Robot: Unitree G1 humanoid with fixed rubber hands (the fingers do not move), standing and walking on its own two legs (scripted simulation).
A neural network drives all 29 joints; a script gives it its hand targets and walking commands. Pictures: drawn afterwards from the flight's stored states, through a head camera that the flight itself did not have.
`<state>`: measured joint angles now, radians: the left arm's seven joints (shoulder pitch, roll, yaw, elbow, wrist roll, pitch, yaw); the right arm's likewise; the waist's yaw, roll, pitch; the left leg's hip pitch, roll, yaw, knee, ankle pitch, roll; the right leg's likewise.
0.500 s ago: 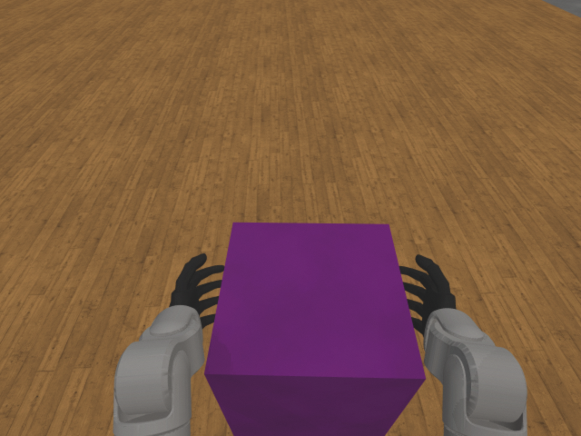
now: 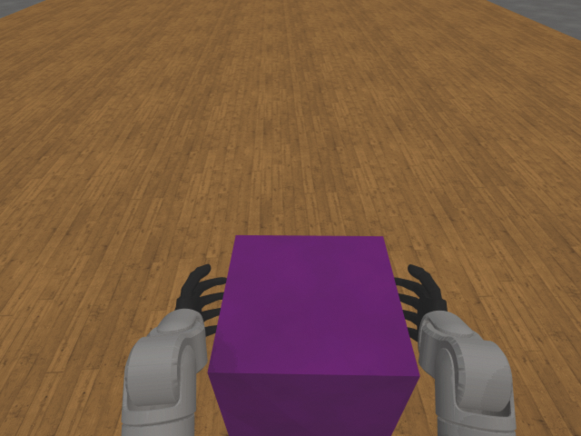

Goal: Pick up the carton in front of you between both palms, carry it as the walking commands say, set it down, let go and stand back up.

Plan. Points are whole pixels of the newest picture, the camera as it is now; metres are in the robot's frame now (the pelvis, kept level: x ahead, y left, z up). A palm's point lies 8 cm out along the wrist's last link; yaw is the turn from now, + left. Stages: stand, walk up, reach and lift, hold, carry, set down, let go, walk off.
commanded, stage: carry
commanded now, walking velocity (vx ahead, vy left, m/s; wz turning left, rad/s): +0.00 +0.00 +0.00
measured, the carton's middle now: (308, 346) +0.25 +0.00 +0.01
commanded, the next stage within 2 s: none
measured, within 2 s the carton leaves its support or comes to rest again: neither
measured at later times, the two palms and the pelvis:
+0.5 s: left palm (203, 321) +0.27 +0.15 +0.03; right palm (412, 323) +0.27 -0.15 +0.03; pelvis -0.01 +0.00 +0.00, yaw +0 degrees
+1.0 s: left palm (216, 274) +0.35 +0.15 +0.04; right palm (401, 269) +0.36 -0.15 +0.04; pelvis +0.07 -0.01 +0.01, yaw +2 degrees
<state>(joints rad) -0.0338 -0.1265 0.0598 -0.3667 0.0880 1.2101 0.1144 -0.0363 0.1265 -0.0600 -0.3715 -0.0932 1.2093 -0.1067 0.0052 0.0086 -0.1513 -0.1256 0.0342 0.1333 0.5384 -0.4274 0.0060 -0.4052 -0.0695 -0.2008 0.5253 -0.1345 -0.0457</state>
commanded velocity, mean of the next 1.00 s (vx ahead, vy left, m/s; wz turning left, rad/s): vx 0.19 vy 0.00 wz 0.00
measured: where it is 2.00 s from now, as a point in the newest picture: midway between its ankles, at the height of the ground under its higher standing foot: (298, 435)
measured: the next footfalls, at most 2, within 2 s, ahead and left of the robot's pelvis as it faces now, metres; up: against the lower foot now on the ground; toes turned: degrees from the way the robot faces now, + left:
left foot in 1.18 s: +0.23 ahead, +0.13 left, +0.00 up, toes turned +11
right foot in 1.52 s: +0.44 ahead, -0.09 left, +0.00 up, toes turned +17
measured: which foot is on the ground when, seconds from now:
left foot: down 0.00-0.90, up 0.92-1.00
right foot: down 0.00-1.00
